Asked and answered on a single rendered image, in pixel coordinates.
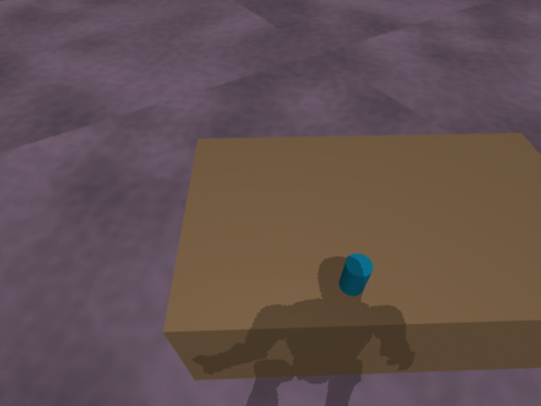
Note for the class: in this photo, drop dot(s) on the can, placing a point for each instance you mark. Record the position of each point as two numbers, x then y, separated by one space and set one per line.
355 274

